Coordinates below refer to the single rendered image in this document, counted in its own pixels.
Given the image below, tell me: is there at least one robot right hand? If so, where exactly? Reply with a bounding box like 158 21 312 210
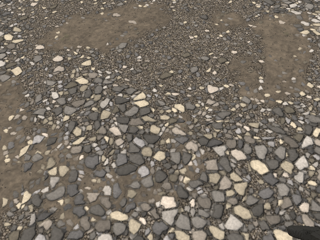
287 225 320 240

